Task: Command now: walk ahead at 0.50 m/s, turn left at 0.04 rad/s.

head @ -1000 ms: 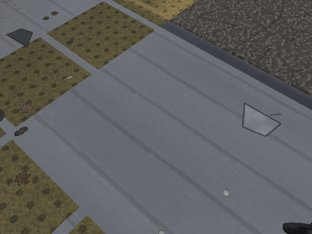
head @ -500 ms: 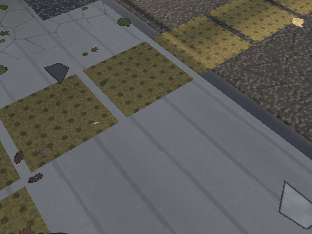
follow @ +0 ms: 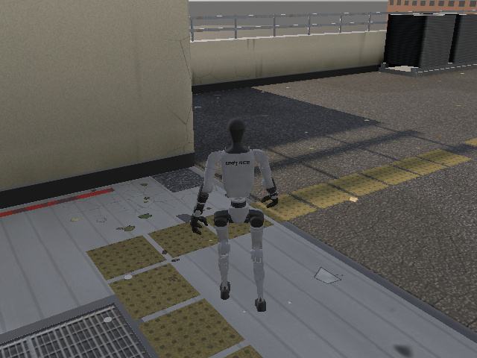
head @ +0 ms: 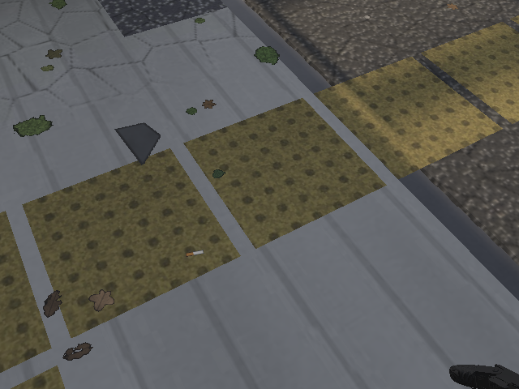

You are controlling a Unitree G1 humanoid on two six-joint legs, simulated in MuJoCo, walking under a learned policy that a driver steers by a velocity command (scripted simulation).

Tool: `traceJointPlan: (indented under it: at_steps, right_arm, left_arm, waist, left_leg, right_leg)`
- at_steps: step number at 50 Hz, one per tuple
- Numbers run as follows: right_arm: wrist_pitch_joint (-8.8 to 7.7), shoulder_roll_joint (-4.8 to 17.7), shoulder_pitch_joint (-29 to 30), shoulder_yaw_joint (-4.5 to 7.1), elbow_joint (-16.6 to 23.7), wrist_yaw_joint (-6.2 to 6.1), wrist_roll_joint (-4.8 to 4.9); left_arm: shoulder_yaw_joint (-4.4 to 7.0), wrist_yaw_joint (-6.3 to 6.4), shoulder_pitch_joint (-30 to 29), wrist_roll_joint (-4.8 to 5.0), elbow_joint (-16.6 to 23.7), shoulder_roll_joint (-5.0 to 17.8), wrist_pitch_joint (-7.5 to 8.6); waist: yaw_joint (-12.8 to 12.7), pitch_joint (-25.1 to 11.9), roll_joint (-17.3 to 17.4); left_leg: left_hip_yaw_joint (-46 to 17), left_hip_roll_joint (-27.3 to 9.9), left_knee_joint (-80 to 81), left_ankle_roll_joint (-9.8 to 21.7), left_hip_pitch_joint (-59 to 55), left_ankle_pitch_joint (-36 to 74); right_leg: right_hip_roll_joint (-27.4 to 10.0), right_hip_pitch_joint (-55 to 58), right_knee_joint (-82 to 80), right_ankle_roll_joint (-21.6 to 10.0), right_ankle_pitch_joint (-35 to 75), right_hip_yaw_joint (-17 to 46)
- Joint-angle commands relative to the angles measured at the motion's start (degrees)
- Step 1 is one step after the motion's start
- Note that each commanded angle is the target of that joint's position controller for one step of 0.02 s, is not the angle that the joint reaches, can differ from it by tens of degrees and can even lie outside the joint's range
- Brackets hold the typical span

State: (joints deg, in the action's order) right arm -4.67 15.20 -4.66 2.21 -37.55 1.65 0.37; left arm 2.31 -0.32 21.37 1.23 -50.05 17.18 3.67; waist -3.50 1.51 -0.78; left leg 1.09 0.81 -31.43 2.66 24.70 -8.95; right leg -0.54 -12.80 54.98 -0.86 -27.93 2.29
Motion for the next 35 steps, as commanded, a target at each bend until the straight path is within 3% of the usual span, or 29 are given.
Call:
traceJointPlan:
  at_steps: [1,2,3,6,9,13,16,18,20,21,22,23,24,25,26,27,28,29,31,35]
  right_arm:
    - [0.09,8.5,-12.2,2.67,-0.6,-0.27,-0.08]
    - [-0.06,6.6,-9.9,2.11,-0.5,0.07,-0.53]
    - [-0.32,6.8,-8.6,2.11,-0.6,0.03,-0.91]
    - [-1.33,7.1,-8.6,2.37,-2.1,-0.11,-0.33]
    - [-1.22,8.4,-10.8,2.69,-4.0,-0.81,-0.28]
    - [-0.73,10.0,-14.5,2.86,-6.5,-1.38,0.27]
    - [-0.03,10.5,-17.7,2.97,-8.8,-1.54,0.62]
    - [0.61,10.9,-18.5,3.16,-9.9,-1.79,0.79]
    - [1.25,11.5,-18.2,3.41,-10.6,-2.06,0.80]
    - [1.56,12.0,-17.2,3.51,-10.6,-2.18,0.78]
    - [1.90,11.3,-16.6,3.17,-10.5,-2.30,0.58]
    - [1.86,9.2,-16.8,2.14,-9.3,-2.51,-0.37]
    - [0.66,2.4,-24.1,0.07,-8.5,-1.92,-0.44]
    - [-0.58,6.0,-22.0,0.76,-9.5,-1.55,0.13]
    - [-1.26,9.9,-16.7,1.94,-7.9,-1.14,1.74]
    - [-1.46,9.6,-13.0,1.83,-7.1,-1.27,1.84]
    - [-1.27,8.9,-11.0,1.96,-6.7,-1.52,0.97]
    - [-0.69,8.2,-12.0,2.15,-7.1,-1.69,0.54]
    - [0.55,5.9,-14.1,1.84,-8.1,-1.88,0.32]
    - [1.04,5.1,-7.8,1.66,-6.1,-2.15,-0.36]
  left_arm:
    - [1.43,-0.12,-5.1,0.29,6.4,7.4,2.58]
    - [1.67,0.03,-6.3,-0.65,6.4,6.8,2.15]
    - [1.59,-0.16,-4.2,-0.51,6.3,5.9,1.67]
    - [1.31,0.01,-4.8,-0.78,6.1,3.9,0.28]
    - [0.95,-0.03,-10.9,-1.30,8.1,2.9,0.26]
    - [0.25,-0.95,-18.9,-0.86,10.1,1.7,1.01]
    - [0.18,-1.78,-23.5,-0.43,12.0,2.2,1.37]
    - [0.30,-2.39,-24.8,-0.42,13.0,2.9,1.61]
    - [0.66,-2.69,-22.9,-0.54,12.8,4.0,1.80]
    - [1.24,-2.58,-19.3,-0.66,12.0,5.1,1.88]
    - [2.50,-2.15,-11.5,-0.82,9.6,7.2,1.86]
    - [3.70,-1.56,-1.4,-1.26,7.4,10.8,1.72]
    - [4.95,-1.44,3.3,-1.53,6.3,15.8,1.28]
    - [3.53,-1.53,4.2,-0.77,6.2,10.7,1.07]
    - [2.68,-1.38,-0.2,-0.67,6.7,8.5,1.08]
    - [2.32,-1.29,-4.4,-0.84,7.5,7.5,1.04]
    - [1.91,-1.45,-7.3,-1.24,7.7,6.0,1.11]
    - [1.48,-1.56,-8.9,-1.83,7.9,4.7,1.44]
    - [1.54,-1.74,-9.5,-1.64,7.3,4.5,2.10]
    - [2.18,-0.85,-6.8,-1.39,5.1,6.6,2.33]
  waist:
    - [7.1,-6.7,5.2]
    - [5.6,-3.5,3.7]
    - [3.5,-4.1,7.0]
    - [2.2,-2.5,5.4]
    - [3.6,-0.3,3.5]
    - [6.6,1.3,3.5]
    - [8.0,2.5,3.5]
    - [7.6,2.7,3.9]
    - [6.1,1.3,4.8]
    - [3.8,-1.0,5.5]
    - [-0.1,-5.9,4.7]
    - [-3.8,-14.2,1.1]
    - [-1.4,-22.1,-13.4]
    - [-3.2,-23.6,-12.1]
    - [-2.6,-14.2,-8.4]
    - [-1.0,-8.6,-4.2]
    - [0.5,-4.4,-2.1]
    - [2.6,-3.3,-3.5]
    - [4.2,-3.2,-4.5]
    - [3.4,-0.5,-2.6]
  left_leg:
    - [-25.3,-16.9,15.6,10.9,-29.4,-3.2]
    - [-20.9,-14.3,17.6,9.8,-24.0,2.7]
    - [-19.3,-14.3,19.1,10.7,-20.7,5.7]
    - [-14.1,-12.9,22.6,11.8,-15.9,9.9]
    - [-10.3,-12.2,23.8,11.2,-16.2,13.2]
    - [-6.4,-10.9,24.3,9.3,-17.0,11.1]
    - [-7.0,-13.1,22.6,8.9,-22.0,10.6]
    - [-7.5,-14.8,20.2,8.1,-26.1,13.2]
    - [-7.6,-15.5,16.8,7.0,-28.8,19.8]
    - [-6.7,-14.6,12.5,6.2,-28.9,28.6]
    - [-4.5,-11.8,3.4,4.8,-26.9,35.4]
    - [-2.2,-8.8,-11.7,2.9,-17.1,25.8]
    - [-0.4,1.4,-33.9,-1.6,7.0,-5.6]
    - [-8.5,1.6,-40.8,-1.1,14.1,-24.2]
    - [-8.2,-1.6,-43.2,-0.4,18.9,-20.8]
    - [-6.2,-4.7,-40.8,-0.2,18.1,-15.4]
    - [-5.3,-6.5,-37.2,-0.5,16.4,-11.8]
    - [-5.7,-8.1,-34.7,-0.7,12.6,-9.0]
    - [-5.2,-8.7,-32.2,-1.7,8.9,-6.7]
    - [-4.8,-9.3,-21.6,-3.6,13.7,3.2]
  right_leg:
    - [-5.0,-30.3,13.8,-0.8,6.1,1.5]
    - [-6.3,-28.1,11.1,-0.6,9.3,1.3]
    - [-7.2,-24.9,10.0,0.0,11.4,1.7]
    - [-7.6,-23.6,5.6,1.7,14.8,1.0]
    - [-7.6,-26.5,-4.4,2.6,23.7,0.8]
    - [-5.2,-23.0,-17.7,2.0,33.8,-1.1]
    - [-4.2,-23.8,-22.2,0.9,33.2,-1.0]
    - [-3.8,-24.4,-24.4,-0.5,29.6,-0.7]
    - [-2.6,-20.6,-25.8,-2.0,25.1,-1.8]
    - [-0.9,-14.7,-26.8,-3.0,23.9,-3.4]
    - [0.7,-3.5,-27.7,-4.7,24.9,-4.9]
    - [-6.4,13.7,-24.8,-7.9,28.7,2.3]
    - [-20.0,35.2,-29.0,-17.3,17.4,28.9]
    - [-21.2,36.1,-36.0,-17.4,10.3,39.3]
    - [-19.7,28.6,-37.5,-14.7,7.9,31.5]
    - [-17.6,20.0,-38.9,-13.2,11.1,24.8]
    - [-15.4,12.5,-40.9,-12.7,15.6,19.9]
    - [-13.6,7.6,-42.7,-12.0,19.4,16.4]
    - [-12.2,3.2,-45.5,-12.6,23.7,12.4]
    - [-11.6,3.5,-48.2,-12.9,29.6,7.0]
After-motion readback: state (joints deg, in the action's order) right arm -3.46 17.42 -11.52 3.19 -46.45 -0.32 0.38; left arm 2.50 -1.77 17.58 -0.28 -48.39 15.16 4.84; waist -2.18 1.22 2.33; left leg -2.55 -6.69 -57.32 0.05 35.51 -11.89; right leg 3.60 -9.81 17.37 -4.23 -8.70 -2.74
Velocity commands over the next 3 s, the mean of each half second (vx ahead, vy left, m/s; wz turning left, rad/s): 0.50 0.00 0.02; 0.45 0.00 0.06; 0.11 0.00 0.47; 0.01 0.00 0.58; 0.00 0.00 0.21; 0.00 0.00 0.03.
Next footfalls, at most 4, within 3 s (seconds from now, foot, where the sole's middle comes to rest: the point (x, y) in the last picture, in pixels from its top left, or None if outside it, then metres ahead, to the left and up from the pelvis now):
0.46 right None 0.42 -0.14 -0.77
0.98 left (246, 296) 0.71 0.09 -0.77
1.44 right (324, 287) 0.75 -0.12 -0.77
1.86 left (234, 326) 0.62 0.12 -0.77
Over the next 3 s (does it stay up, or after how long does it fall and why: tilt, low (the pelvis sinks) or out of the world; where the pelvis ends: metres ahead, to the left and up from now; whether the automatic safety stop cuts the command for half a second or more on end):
stays up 0.67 0.00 0.01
